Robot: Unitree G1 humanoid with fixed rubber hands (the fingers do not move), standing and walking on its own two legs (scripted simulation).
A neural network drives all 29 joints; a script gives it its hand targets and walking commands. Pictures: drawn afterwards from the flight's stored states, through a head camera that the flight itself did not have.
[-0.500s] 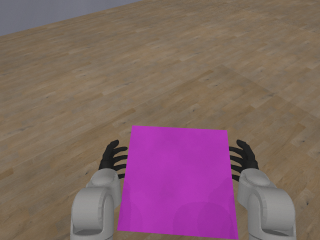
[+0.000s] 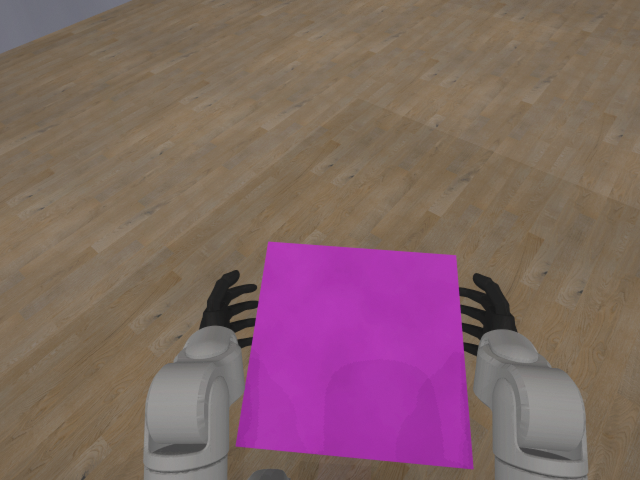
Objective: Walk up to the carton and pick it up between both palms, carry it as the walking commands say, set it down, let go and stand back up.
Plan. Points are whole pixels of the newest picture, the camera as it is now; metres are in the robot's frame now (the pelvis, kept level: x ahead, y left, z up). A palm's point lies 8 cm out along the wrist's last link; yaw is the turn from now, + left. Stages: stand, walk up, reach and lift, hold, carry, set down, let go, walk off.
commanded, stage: carry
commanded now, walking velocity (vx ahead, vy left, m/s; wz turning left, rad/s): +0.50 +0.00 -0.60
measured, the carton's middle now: (351, 357) +0.28 +0.01 -0.02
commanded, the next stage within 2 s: none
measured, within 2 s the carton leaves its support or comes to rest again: neither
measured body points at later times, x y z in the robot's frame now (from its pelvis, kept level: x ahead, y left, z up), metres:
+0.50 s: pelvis +0.32 -0.02 +0.01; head +0.34 -0.04 +0.46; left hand +0.63 +0.01 +0.10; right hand +0.52 -0.27 +0.09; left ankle +0.33 +0.13 -0.73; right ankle +0.33 -0.12 -0.71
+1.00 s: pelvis +0.61 -0.18 -0.01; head +0.63 -0.19 +0.44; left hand +0.92 -0.24 +0.08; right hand +0.73 -0.47 +0.08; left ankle +0.74 -0.12 -0.73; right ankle +0.45 -0.15 -0.68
